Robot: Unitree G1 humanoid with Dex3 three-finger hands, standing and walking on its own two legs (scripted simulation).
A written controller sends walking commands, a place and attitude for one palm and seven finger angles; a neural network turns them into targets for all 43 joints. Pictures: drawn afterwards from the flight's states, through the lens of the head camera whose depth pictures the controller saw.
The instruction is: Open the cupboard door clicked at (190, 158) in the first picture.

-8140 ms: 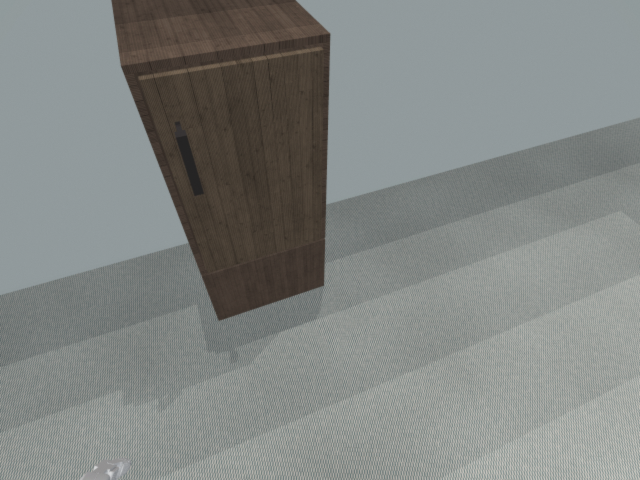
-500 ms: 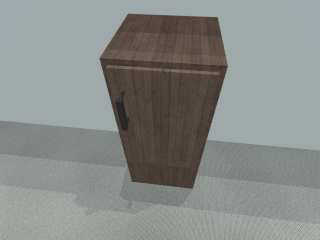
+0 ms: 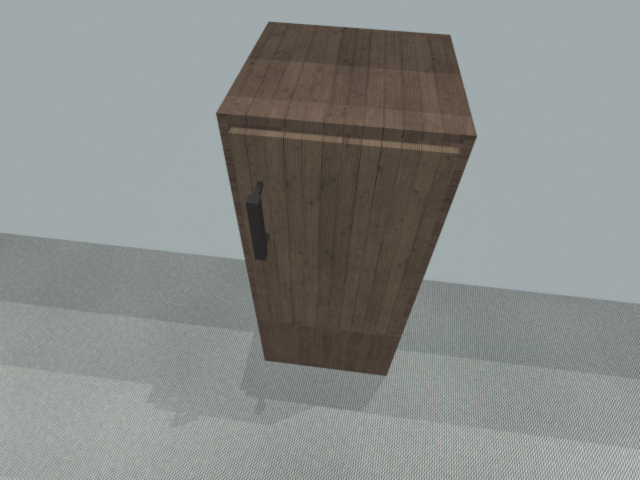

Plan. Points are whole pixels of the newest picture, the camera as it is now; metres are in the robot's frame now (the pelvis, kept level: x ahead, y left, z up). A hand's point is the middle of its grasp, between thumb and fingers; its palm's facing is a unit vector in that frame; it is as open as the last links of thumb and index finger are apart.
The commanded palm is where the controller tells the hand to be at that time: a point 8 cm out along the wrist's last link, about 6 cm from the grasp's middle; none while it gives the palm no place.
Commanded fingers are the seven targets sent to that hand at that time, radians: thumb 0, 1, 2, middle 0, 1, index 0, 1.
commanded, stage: come to a stop and stand still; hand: left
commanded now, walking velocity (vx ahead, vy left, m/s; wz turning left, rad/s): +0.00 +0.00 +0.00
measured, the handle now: (260, 222) +0.55 +0.14 -0.04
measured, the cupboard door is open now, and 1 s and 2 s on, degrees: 0 0 0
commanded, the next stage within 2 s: look again from close up in 0.44 s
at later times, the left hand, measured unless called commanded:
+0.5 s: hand out of the picture +0.01 +0.17 -0.18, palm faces +0.02 -0.98 -0.19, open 7.3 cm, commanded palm none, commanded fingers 0.00 0.90 0.90 -0.20 -0.30 -0.20 -0.30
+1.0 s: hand out of the picture +0.01 +0.20 -0.18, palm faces -0.01 -0.98 -0.22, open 7.3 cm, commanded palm none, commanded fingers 0.00 0.90 0.90 -0.20 -0.30 -0.20 -0.30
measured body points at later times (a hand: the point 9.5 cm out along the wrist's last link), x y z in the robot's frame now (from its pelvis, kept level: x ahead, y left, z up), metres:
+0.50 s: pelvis +0.02 +0.01 +0.00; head +0.04 +0.01 +0.45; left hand +0.01 +0.23 -0.16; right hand +0.00 -0.20 -0.16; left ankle -0.06 +0.11 -0.74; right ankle +0.03 -0.11 -0.74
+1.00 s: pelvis -0.01 +0.02 -0.01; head -0.02 +0.01 +0.44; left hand +0.01 +0.25 -0.16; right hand -0.01 -0.20 -0.17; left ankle -0.06 +0.11 -0.74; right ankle +0.03 -0.11 -0.74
